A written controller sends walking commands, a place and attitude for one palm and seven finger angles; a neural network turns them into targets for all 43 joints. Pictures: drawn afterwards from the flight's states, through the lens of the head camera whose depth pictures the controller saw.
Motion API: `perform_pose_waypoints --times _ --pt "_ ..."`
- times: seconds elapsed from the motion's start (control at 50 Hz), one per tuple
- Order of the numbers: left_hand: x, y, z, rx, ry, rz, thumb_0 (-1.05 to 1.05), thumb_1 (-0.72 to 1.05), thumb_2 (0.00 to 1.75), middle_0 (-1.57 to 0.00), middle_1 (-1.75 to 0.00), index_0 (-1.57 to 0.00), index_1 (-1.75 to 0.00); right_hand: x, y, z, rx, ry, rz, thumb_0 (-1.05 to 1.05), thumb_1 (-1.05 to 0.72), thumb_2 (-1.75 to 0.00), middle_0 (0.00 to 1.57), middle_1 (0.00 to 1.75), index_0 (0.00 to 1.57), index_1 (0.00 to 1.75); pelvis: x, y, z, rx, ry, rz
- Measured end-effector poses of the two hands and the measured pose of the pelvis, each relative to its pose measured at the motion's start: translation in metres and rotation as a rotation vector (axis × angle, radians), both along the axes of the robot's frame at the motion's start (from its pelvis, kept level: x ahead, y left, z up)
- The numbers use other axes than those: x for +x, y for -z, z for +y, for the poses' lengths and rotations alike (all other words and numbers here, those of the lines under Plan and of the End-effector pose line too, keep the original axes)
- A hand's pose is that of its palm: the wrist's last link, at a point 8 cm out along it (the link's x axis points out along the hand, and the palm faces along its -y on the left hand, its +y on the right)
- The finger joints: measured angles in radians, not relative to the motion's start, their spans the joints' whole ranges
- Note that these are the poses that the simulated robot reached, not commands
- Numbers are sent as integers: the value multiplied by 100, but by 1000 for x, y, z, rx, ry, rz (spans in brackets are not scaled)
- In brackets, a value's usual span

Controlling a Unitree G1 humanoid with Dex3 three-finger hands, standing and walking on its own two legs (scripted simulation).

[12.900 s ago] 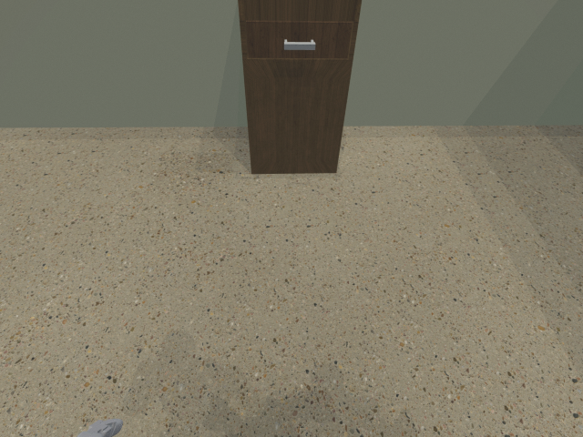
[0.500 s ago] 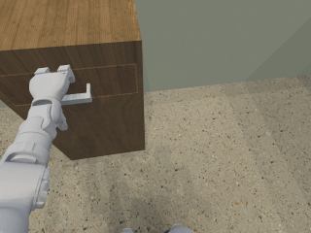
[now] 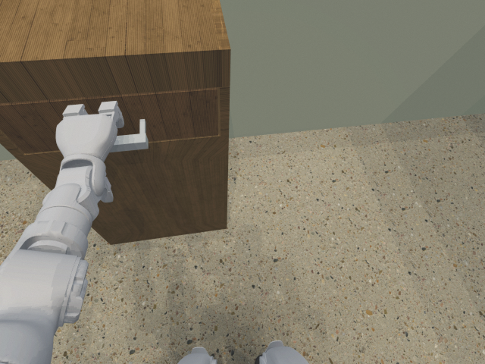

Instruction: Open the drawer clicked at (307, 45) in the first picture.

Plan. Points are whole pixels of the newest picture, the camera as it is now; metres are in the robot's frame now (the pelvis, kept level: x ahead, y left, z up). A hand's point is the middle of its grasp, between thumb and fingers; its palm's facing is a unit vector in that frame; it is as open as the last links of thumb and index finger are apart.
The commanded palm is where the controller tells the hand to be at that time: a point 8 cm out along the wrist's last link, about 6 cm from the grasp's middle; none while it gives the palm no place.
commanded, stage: lower the fingers behind the handle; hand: left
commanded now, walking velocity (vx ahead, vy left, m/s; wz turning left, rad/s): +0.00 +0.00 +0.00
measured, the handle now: (115, 135) +0.55 +0.23 -0.02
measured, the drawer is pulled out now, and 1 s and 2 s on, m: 0.00 0.00 0.00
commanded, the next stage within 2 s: close the thumb around the handle in 1.16 s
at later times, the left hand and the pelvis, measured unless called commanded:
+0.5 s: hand (112, 160) +0.49 +0.23 -0.03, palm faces -0.08 -0.02 -1.00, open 13.8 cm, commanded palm +0.48 +0.22 +0.03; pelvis -0.01 +0.00 -0.02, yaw -1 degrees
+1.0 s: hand (114, 163) +0.49 +0.23 -0.05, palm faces -0.08 -0.02 -1.00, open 13.8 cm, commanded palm +0.48 +0.22 +0.01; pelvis -0.01 -0.01 -0.03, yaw -1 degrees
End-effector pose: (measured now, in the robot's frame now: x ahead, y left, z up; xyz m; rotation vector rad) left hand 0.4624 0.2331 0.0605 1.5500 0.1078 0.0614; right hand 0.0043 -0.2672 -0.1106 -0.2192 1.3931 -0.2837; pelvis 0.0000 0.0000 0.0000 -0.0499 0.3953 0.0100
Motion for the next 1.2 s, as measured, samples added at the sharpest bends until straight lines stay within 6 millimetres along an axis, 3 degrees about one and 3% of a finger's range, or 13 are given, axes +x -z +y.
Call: perform_pose_waypoints --times 0.24,0.42,0.64,0.92,1.2 --pt "8 17 -23 -29 26 29 0 -49 30 -32 -120 -32 -120 -22 5 2 -5 24 37 1 -91 -90 20 30 20 30 -5 7 0 -3 6 20" --pt "11 31 -6 26 -38 30 0 -49 30 -32 -121 -32 -121 -34 12 -2 -6 30 67 1 -91 -90 20 30 20 30 -8 15 -3 2 21 52" --pt "12 48 -7 -22 -4 60 0 -49 30 -32 -121 -32 -120 -27 14 -10 -38 15 64 1 -91 -90 20 30 20 30 -6 22 -6 -4 15 81" --pt "15 53 -7 9 -47 23 0 -49 30 -30 -120 -32 -120 -14 27 -6 -14 -4 43 1 -91 -90 20 30 20 30 -9 29 -6 -10 8 91" --pt "10 50 -4 -15 5 39 0 -49 30 -30 -120 -32 -120 -26 23 -3 -19 9 59 1 -91 -90 20 30 20 30 -7 28 -4 -10 15 84"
